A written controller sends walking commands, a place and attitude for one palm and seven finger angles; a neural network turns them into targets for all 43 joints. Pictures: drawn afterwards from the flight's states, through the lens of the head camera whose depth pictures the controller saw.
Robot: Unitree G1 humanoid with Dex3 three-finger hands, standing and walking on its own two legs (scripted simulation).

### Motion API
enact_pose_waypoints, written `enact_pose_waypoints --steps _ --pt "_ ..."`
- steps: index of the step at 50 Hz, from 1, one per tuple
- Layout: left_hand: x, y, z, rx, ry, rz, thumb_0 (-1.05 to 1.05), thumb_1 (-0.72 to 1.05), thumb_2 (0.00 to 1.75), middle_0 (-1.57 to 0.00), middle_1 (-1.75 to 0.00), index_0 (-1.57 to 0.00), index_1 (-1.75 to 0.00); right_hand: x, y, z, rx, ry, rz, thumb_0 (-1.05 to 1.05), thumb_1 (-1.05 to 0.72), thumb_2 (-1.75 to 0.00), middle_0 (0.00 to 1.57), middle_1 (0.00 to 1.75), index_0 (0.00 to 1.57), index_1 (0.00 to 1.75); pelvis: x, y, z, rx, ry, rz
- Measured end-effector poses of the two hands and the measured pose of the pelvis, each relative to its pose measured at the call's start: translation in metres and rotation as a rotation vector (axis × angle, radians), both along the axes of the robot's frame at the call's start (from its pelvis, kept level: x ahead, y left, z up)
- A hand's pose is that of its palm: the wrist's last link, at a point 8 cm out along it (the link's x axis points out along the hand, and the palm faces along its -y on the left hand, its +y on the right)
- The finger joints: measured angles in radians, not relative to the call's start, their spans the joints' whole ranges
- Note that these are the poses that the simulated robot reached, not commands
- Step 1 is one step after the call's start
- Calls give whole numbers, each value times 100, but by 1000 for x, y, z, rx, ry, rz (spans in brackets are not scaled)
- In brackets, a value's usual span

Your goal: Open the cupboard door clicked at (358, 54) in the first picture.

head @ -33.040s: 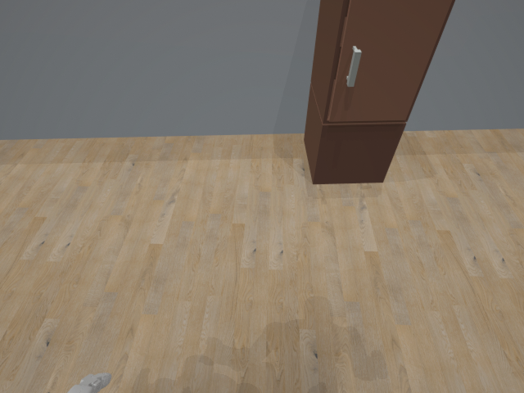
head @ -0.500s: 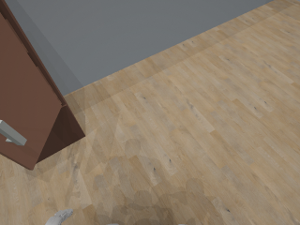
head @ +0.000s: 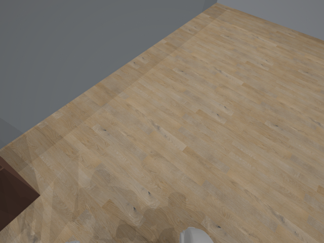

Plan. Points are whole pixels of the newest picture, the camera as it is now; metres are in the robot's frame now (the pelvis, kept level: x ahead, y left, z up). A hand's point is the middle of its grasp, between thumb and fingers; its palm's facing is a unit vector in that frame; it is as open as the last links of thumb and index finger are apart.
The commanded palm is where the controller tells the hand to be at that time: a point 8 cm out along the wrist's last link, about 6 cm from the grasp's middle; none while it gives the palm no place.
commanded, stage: walk to a spot facing it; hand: left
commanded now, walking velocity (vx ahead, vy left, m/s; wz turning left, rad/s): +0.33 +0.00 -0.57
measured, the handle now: out of the picture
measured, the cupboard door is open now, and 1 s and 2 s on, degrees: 50 50 50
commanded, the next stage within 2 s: turn to face it in 1.06 s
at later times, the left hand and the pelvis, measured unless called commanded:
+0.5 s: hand (141, 184) +0.31 +0.07 -0.16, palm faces -0.22 -0.95 -0.23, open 7.2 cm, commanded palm none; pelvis +0.20 -0.10 +0.00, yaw -14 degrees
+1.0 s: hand (157, 136) +0.51 +0.03 -0.18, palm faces -0.23 -0.96 -0.17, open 7.4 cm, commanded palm none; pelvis +0.45 -0.14 -0.01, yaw -18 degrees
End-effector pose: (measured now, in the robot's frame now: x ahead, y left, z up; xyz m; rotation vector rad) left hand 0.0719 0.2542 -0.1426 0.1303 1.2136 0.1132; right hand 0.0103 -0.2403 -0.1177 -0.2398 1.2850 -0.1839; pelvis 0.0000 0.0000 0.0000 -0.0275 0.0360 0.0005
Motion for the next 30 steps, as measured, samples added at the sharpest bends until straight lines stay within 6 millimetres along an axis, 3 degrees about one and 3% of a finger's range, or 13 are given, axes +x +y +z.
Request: enact_pose_waypoints --steps 4,9,12,14,17,21,30 --pt "65 -17 5 -5 -41 -85 1 91 90 -19 -30 -20 -30 -31 3 -3 27 118 -97 1 -90 -90 20 30 20 30 28 -7 0 2 2 -57" --pt "157 -62 2 -6 -76 -224 1 91 90 -19 -30 -20 -30 -58 3 -14 76 251 -232 1 -90 -90 20 30 20 30 69 -27 -10 18 -5 -121" --pt "211 -94 -3 2 -138 -283 1 91 90 -19 -30 -20 -30 -63 -3 -28 114 330 -293 1 -90 -90 20 30 20 30 99 -48 -24 26 -18 -144" --pt "236 -109 -7 14 -191 -285 1 91 90 -19 -30 -20 -30 -53 -14 -39 136 361 -324 1 -90 -90 20 30 20 30 116 -63 -34 42 -30 -162" --pt "244 -124 -5 28 -163 -279 1 91 90 -20 -30 -20 -30 -7 -38 -44 129 298 -342 1 -90 -90 20 30 20 30 134 -76 -28 32 -51 -182" --pt "238 -137 1 41 -50 -282 0 91 90 -20 -30 -20 -30 83 -71 -36 104 107 -327 1 -91 -90 20 30 20 30 163 -90 -11 40 -37 -218" --pt "242 -131 11 77 88 -192 0 93 90 -20 -30 -20 -30 261 -113 -17 97 -150 -243 1 -91 -90 20 30 20 30 247 -112 1 40 -17 -263"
